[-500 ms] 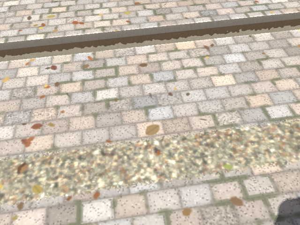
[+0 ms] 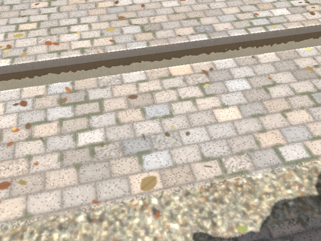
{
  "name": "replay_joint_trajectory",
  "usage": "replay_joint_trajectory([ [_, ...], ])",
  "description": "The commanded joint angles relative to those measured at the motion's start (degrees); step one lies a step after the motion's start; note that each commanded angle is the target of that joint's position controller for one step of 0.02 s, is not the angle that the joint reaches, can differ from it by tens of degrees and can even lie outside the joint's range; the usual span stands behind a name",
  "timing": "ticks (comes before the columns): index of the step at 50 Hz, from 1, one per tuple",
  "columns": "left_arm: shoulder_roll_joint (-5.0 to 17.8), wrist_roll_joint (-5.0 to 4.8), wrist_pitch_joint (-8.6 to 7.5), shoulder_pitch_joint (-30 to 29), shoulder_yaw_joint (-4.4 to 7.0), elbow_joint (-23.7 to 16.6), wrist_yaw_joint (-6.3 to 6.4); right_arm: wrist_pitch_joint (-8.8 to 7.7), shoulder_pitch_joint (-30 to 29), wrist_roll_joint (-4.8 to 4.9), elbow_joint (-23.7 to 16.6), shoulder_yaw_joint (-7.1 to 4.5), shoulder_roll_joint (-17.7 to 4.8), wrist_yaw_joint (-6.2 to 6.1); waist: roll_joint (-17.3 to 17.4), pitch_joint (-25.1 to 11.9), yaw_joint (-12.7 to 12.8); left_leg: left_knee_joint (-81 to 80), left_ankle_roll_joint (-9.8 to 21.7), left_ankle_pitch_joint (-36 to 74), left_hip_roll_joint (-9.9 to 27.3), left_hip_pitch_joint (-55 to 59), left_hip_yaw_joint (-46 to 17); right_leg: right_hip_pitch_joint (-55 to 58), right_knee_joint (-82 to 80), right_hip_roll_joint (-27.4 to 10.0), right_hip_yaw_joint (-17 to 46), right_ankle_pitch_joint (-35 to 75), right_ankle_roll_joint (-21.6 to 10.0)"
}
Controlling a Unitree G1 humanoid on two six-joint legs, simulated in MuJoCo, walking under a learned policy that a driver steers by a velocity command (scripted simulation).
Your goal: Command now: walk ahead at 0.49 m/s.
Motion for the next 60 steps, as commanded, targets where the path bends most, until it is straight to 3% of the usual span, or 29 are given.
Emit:
replay_joint_trajectory([
  [1,2.5,0.70,0.22,1.9,0.72,-2.4,0.37,-0.99,-2.3,0.11,-3.2,-1.23,-7.6,-1.13,4.3,3.1,2.7,-11.6,9.8,4.2,16.0,-6.0,-11.8,-1.1,-8.3,-2.4,0.1,9.2,1.5],
  [5,1.6,0.16,-0.43,-7.4,0.33,-4.8,-0.35,-0.24,2.2,1.02,-2.2,-1.50,-9.2,-1.95,4.4,3.1,-0.7,-10.6,7.3,4.9,15.1,-1.2,-9.0,0.9,-24.8,0.3,-2.2,17.5,2.0],
  [10,2.5,-0.58,-0.96,-14.2,0.17,-7.7,-2.09,0.97,6.4,1.53,-0.3,-1.84,-9.8,-2.09,5.3,4.7,-2.7,-6.4,6.4,3.4,18.8,8.3,-10.3,0.6,-33.2,1.9,-2.4,12.3,0.8],
  [12,3.8,-0.58,-1.48,-12.7,0.60,-7.9,-2.65,1.58,5.8,1.56,-0.2,-2.19,-10.5,-2.22,6.1,3.7,-1.1,-3.1,5.5,6.7,20.1,10.7,-11.0,4.2,-35.6,2.9,-3.0,7.7,-0.8],
  [13,5.0,-0.52,-1.70,-9.2,1.21,-7.2,-2.71,1.90,4.6,1.51,-0.5,-2.26,-10.8,-2.25,6.6,1.9,1.3,0.9,4.7,14.0,19.5,10.7,-10.3,9.6,-36.8,4.4,-4.3,6.2,-1.8],
  [14,7.2,-0.43,-1.84,-1.3,2.54,-4.7,-2.51,2.21,3.7,1.19,-0.8,-1.89,-9.9,-2.23,6.0,-2.7,5.1,10.3,3.3,23.0,16.6,9.4,-7.8,19.9,-37.9,6.3,-5.7,5.9,-3.3],
  [15,11.7,0.17,-1.99,10.5,4.10,-2.1,-1.99,2.13,3.4,0.36,-2.2,-0.74,-7.3,-2.11,1.8,-11.3,9.5,27.2,1.2,18.0,12.9,-0.8,-5.1,38.0,-36.7,-1.1,2.5,6.7,-7.0],
  [16,17.3,0.75,-1.45,17.1,5.55,-0.7,-2.01,0.89,9.8,0.61,-2.6,1.40,-0.1,-1.65,-12.9,-19.3,8.1,49.6,-3.1,-7.8,2.7,-25.4,-1.4,60.2,-41.2,-15.2,27.5,-2.1,-15.3],
  [17,11.7,0.99,-1.57,17.6,4.02,-0.8,-2.08,-0.46,8.8,1.77,-1.7,0.52,-4.1,-1.54,-10.9,-20.9,9.2,58.3,-2.0,-24.1,2.8,-31.7,-11.9,59.8,-47.2,-16.8,37.7,-5.7,-15.1],
  [18,8.7,0.80,-1.79,12.4,2.99,-1.6,-2.00,-0.97,3.7,3.39,-3.3,-0.99,-9.0,-1.54,-7.3,-12.6,8.0,60.6,-0.8,-19.9,5.8,-35.4,-12.9,52.3,-47.7,-15.4,28.4,-4.1,-11.8],
  [19,6.8,0.62,-1.84,6.5,2.22,-2.8,-2.06,-0.79,0.7,3.34,-4.2,-1.19,-9.1,-1.94,-3.6,-8.3,5.8,58.6,-0.7,-14.3,8.9,-33.5,-11.4,43.8,-49.2,-13.3,20.0,0.4,-10.0],
  [20,4.8,0.59,-1.93,2.9,1.69,-3.1,-2.32,-0.20,-0.7,2.57,-4.2,-1.51,-8.2,-2.37,-1.6,-4.6,4.2,55.1,-1.1,-10.3,10.7,-31.5,-10.9,37.4,-51.8,-10.8,14.1,2.9,-8.8],
  [22,2.8,1.22,-2.29,0.9,1.30,-2.2,-2.50,1.68,1.6,2.32,-3.5,-1.89,-5.8,-2.42,-3.5,-1.9,1.5,51.5,-1.5,-5.8,12.5,-25.7,-10.6,30.3,-55.2,-7.0,5.6,7.3,-7.0],
  [24,4.0,1.64,-2.60,2.4,1.77,-0.7,-2.18,2.81,2.1,2.41,-3.6,-1.97,-4.0,-2.34,-2.8,-0.5,0.7,51.0,-2.0,-2.9,12.3,-26.5,-10.6,28.7,-56.3,-6.5,0.5,14.2,-7.3],
  [29,5.6,1.98,-2.13,4.5,2.24,0.9,-0.52,3.11,-5.5,1.78,-7.2,-2.57,-3.9,-1.99,-1.1,2.3,1.7,39.2,-3.1,7.9,11.5,-33.3,-11.5,31.7,-57.7,-6.6,-6.5,18.4,-7.0],
  [33,7.0,1.41,-1.45,6.9,2.56,1.8,0.49,2.96,-13.1,1.27,-10.3,-1.99,-2.6,-0.60,-0.1,4.7,4.2,28.4,-2.6,12.8,11.3,-33.4,-6.8,35.3,-58.4,-7.4,-10.8,18.1,-6.2],
  [38,8.3,0.48,0.51,10.0,3.21,3.0,0.83,2.93,-19.8,1.62,-15.1,-1.64,-2.0,1.33,0.1,6.5,5.6,22.5,-0.5,5.6,10.3,-35.7,-1.9,45.0,-53.1,-10.3,-14.0,26.4,-5.6],
  [41,10.9,0.01,1.42,7.2,3.92,1.7,1.30,3.23,-15.7,1.81,-16.2,-2.99,-4.5,1.91,-3.3,1.7,1.4,22.1,2.5,-2.6,4.9,-23.3,3.8,45.0,-42.2,-10.0,-16.7,53.2,-3.9],
  [42,11.8,-0.06,1.81,6.1,4.14,1.3,1.44,3.34,-9.9,2.04,-15.2,-4.15,-6.7,1.84,-4.1,-1.7,-2.0,21.3,4.0,-4.3,2.6,-15.3,4.7,43.6,-33.7,-9.4,-17.1,59.1,-3.3],
  [43,11.9,-0.40,1.91,4.6,4.05,0.6,1.42,3.38,-0.8,2.04,-13.0,-6.07,-10.1,1.21,-2.8,-6.6,-7.0,16.1,6.3,-0.3,0.6,-1.3,3.7,38.1,-21.1,-6.9,-17.9,54.9,-1.4],
  [44,9.7,0.75,1.21,5.3,3.27,-1.0,1.20,3.88,6.6,1.81,-11.3,-7.93,-15.8,-0.29,5.8,-11.3,-8.7,13.9,9.9,0.2,10.0,15.7,-12.0,22.1,-2.0,-3.1,-17.5,27.6,1.1],
  [45,1.7,1.05,-1.09,9.8,0.91,-4.1,0.00,3.27,3.2,1.58,-13.4,-8.10,-19.9,-0.44,17.5,-17.9,-1.3,5.2,22.1,-5.9,24.3,32.4,-47.4,-1.5,18.4,10.3,-8.0,-20.6,4.1],
  [46,6.7,-1.22,-3.78,3.5,1.79,-5.1,-1.09,2.93,5.6,0.79,-13.0,-6.48,-14.5,-0.31,10.4,-20.2,-5.5,-0.4,20.2,-6.7,24.9,32.6,-49.3,-7.2,20.8,7.8,3.0,-19.4,2.1],
  [47,7.5,-2.88,-4.45,0.8,2.06,-5.7,-1.43,2.39,3.8,0.60,-12.4,-5.53,-10.6,-0.35,7.9,-12.8,-4.5,0.2,17.0,-2.8,23.1,26.3,-38.8,-9.4,17.5,4.8,2.1,-14.7,0.4],
  [48,7.1,-2.01,-4.32,0.5,2.05,-5.2,-0.98,1.95,-1.2,1.08,-13.2,-4.73,-8.3,-0.08,1.5,-7.3,-1.2,0.1,14.1,3.6,20.5,16.1,-30.5,-6.2,11.5,1.6,1.4,-10.0,0.2],
  [49,7.7,-0.53,-3.56,0.4,2.68,-4.4,-0.47,1.71,-5.1,1.04,-14.1,-3.91,-5.9,-0.13,1.1,-5.1,0.7,-0.5,12.2,8.4,18.0,8.9,-24.8,-2.1,6.7,-0.4,0.9,-7.8,0.5],
  [50,7.5,-0.11,-2.57,1.9,2.91,-4.1,-0.51,1.59,-6.6,0.53,-14.6,-3.44,-5.1,-0.29,2.2,-4.2,2.3,-2.0,11.6,10.9,16.6,4.2,-22.1,1.6,4.6,-1.5,1.0,-6.2,0.9],
  [54,5.2,1.07,-0.38,-0.2,2.65,-5.4,-0.11,0.75,-3.3,0.66,-12.8,-4.05,-8.5,-1.22,3.4,-1.5,2.7,-5.6,11.5,20.0,15.0,-1.1,-16.0,1.3,-4.6,-1.7,-0.8,0.6,3.6],
  [60,3.5,0.36,-0.77,-10.5,1.85,-8.0,-0.91,1.19,1.3,0.94,-10.5,-3.69,-9.0,-2.34,5.9,0.8,-1.5,-6.2,6.8,15.2,12.5,3.0,-10.7,-0.1,-26.7,1.2,-2.7,19.2,3.1],
])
